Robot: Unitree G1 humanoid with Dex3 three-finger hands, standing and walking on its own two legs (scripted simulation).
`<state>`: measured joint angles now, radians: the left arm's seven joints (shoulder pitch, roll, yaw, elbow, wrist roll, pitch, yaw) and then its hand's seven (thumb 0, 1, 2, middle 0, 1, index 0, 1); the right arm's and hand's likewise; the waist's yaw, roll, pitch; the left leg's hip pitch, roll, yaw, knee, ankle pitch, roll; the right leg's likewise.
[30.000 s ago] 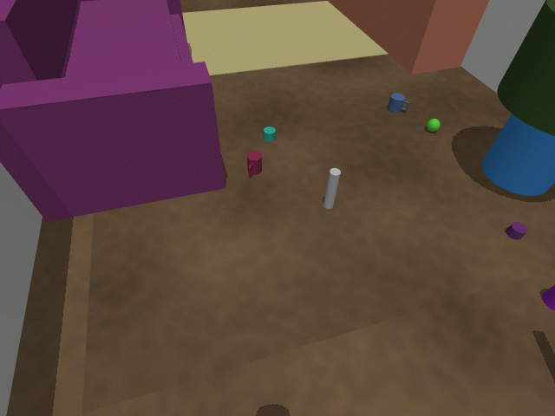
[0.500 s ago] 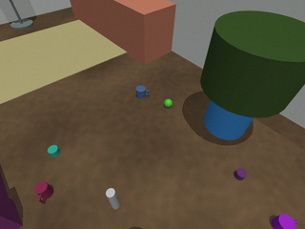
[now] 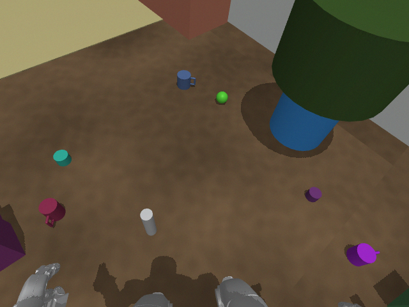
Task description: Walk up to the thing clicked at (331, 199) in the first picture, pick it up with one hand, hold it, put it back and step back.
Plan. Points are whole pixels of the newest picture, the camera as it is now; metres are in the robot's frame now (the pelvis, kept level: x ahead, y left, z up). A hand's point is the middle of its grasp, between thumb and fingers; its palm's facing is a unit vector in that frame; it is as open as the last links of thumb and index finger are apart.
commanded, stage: step back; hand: left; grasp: from the side
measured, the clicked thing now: (149, 223) +0.46 +0.17 -0.64
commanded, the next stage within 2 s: none
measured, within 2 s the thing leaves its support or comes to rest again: neither
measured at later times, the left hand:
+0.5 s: hand out of the picture +0.01 +0.24 -0.12, palm faces -0.04 -0.91 -0.41, open 7.4 cm
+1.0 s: hand out of the picture -0.16 +0.27 -0.15, palm faces -0.05 -0.92 -0.39, open 7.4 cm
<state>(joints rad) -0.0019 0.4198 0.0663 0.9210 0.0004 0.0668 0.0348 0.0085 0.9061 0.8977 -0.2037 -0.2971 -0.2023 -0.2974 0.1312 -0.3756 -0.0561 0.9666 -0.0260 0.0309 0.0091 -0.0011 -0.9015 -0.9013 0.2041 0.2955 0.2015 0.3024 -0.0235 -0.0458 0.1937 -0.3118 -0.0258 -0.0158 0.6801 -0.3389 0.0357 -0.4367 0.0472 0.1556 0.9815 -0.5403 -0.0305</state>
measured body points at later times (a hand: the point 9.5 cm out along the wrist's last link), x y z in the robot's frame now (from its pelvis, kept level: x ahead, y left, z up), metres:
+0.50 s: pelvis -0.10 -0.02 +0.01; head -0.05 -0.04 +0.45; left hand +0.01 +0.29 -0.10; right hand -0.02 -0.34 -0.13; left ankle -0.12 +0.12 -0.64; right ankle -0.08 -0.13 -0.72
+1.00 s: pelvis -0.26 +0.00 +0.00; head -0.20 +0.01 +0.45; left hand -0.16 +0.32 -0.12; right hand -0.13 -0.32 -0.10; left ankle -0.17 +0.12 -0.72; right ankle -0.30 -0.14 -0.68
